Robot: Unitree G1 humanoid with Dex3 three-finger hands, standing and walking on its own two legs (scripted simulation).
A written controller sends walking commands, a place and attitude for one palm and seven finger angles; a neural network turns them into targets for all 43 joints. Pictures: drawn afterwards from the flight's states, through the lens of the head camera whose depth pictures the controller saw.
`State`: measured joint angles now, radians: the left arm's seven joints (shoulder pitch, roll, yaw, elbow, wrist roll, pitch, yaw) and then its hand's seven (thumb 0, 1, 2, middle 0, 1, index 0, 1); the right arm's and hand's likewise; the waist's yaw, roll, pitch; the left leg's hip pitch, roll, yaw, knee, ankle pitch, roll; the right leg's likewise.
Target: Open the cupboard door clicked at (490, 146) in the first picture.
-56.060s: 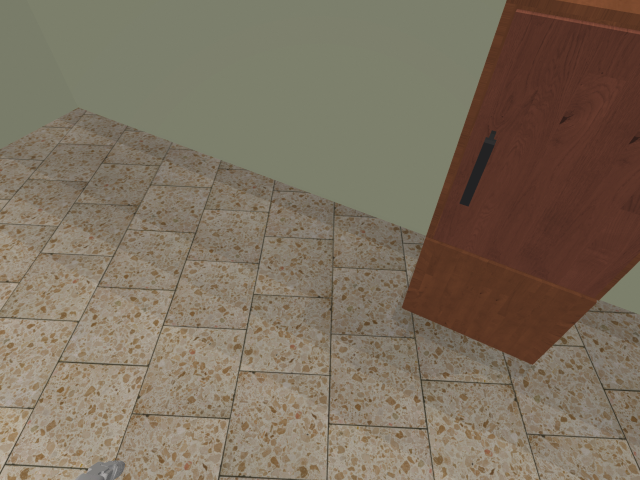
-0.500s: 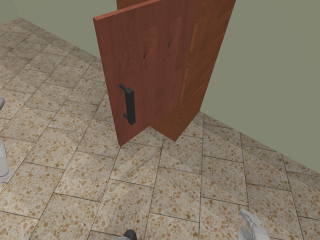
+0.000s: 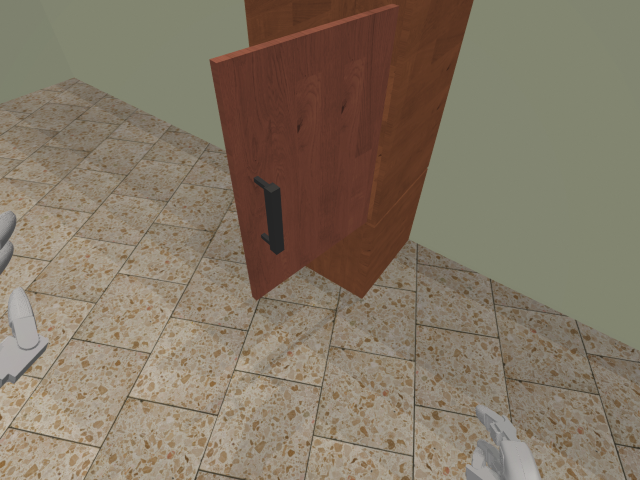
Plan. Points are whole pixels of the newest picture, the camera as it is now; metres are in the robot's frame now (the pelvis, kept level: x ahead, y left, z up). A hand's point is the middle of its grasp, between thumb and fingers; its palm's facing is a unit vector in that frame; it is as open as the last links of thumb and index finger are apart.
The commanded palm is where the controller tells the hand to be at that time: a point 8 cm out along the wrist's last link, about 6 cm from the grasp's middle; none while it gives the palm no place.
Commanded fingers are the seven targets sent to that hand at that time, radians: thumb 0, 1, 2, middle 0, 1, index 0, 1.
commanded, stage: stop stepping back and stand still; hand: left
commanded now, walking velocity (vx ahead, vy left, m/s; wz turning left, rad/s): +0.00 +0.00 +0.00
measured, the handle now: (268, 216) +0.61 +0.13 -0.06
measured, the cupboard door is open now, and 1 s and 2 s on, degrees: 80 80 80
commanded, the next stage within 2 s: let the arm hang, fingers relaxed in 0.50 s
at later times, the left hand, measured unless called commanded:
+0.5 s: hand out of the picture +0.17 +0.30 +0.16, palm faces +0.42 -0.78 -0.46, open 7.4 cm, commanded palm +0.11 +0.33 +0.18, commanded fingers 0.00 0.90 0.90 -0.20 -0.30 -0.20 -0.30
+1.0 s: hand out of the picture -0.05 +0.20 -0.18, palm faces +0.05 -0.98 -0.18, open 7.1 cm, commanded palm none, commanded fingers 0.00 0.90 0.90 -0.20 -0.30 -0.20 -0.30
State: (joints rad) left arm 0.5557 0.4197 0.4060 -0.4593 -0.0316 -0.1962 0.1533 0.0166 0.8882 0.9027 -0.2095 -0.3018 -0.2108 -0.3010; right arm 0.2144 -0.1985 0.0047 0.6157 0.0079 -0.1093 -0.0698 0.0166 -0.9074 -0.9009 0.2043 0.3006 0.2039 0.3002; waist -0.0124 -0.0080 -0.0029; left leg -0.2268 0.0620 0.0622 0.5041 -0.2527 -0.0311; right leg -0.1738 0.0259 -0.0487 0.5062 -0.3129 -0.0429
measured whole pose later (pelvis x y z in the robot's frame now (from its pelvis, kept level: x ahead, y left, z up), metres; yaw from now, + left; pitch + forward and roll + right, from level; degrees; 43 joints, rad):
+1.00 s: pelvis -0.04 +0.02 +0.00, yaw +3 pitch -1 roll -1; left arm 0.29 0.19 0.00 1.05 0.01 0.04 0.02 0.01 0.98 0.90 -0.20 -0.30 -0.20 -0.30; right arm 0.24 -0.22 0.01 1.06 -0.03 0.04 -0.01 0.01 -0.91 -0.90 0.20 0.30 0.20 0.30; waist 0.00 -0.03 0.08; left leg -0.29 0.02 0.02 0.48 -0.18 0.00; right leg -0.21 -0.01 -0.09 0.47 -0.25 -0.02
